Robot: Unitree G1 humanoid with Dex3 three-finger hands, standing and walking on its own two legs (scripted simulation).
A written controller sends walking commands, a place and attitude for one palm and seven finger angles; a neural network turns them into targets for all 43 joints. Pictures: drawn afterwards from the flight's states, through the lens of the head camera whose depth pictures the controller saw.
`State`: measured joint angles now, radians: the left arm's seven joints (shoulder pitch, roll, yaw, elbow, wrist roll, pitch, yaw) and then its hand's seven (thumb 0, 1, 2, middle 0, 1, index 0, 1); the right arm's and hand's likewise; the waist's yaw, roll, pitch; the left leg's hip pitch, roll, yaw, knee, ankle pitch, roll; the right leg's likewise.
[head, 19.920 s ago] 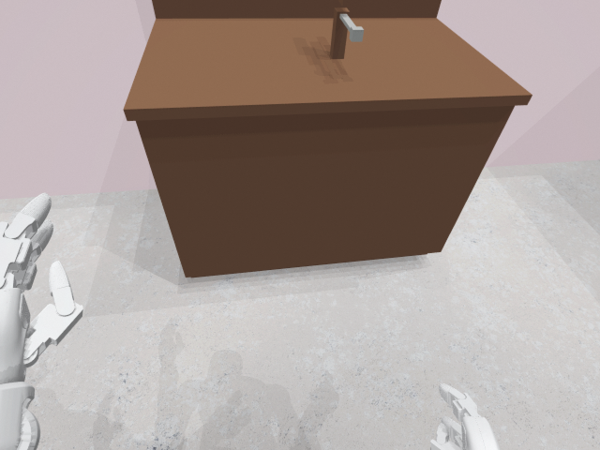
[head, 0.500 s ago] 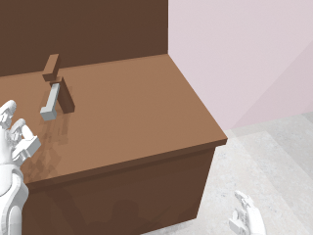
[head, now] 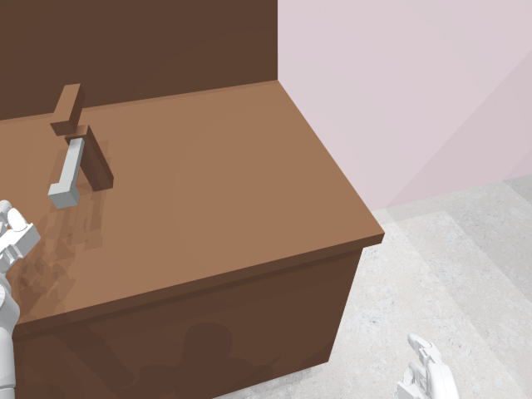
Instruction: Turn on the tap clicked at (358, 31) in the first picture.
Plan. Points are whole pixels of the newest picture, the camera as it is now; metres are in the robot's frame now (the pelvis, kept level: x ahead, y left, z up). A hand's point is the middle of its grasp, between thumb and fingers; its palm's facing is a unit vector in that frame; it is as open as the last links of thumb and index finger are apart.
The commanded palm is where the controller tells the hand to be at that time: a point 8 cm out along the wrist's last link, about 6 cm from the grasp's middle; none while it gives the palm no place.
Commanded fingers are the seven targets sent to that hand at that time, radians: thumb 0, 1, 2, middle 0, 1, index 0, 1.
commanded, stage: reach beside the lever's end, fingers flat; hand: left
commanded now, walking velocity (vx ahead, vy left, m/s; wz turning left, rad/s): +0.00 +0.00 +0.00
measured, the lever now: (64, 194) +0.33 +0.34 +0.16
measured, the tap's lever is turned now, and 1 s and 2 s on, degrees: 0 0 2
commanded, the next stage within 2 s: push the lever round in 0.88 s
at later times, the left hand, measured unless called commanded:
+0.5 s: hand (27, 215) +0.29 +0.38 +0.15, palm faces +0.62 -0.77 -0.12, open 7.8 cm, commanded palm +0.24 +0.41 +0.15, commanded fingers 0.00 0.90 0.90 -0.15 -0.15 -0.15 -0.15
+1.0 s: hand (22, 222) +0.28 +0.38 +0.15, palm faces +0.63 -0.77 -0.11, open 7.8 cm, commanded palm +0.24 +0.41 +0.15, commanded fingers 0.00 0.90 0.90 -0.15 -0.15 -0.15 -0.15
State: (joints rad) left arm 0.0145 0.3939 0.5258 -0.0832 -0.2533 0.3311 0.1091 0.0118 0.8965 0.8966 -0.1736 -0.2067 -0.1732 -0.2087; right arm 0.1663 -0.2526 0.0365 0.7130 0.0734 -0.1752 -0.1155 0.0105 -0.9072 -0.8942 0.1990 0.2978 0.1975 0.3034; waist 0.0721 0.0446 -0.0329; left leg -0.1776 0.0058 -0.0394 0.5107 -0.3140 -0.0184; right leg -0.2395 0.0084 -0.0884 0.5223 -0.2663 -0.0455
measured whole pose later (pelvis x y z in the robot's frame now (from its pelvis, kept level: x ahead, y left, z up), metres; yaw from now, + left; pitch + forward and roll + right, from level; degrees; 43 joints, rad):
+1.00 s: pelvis +0.00 +0.01 +0.00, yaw +0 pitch +1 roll +0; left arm -0.15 0.46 0.59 0.27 -0.21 0.16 0.01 0.01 0.90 0.90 -0.15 -0.15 -0.15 -0.15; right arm 0.21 -0.26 0.03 0.71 0.07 -0.19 -0.12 0.01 -0.91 -0.89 0.20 0.30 0.20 0.30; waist 0.06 0.04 -0.04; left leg -0.24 -0.01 -0.04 0.53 -0.32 0.00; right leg -0.29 0.00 -0.09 0.52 -0.26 -0.03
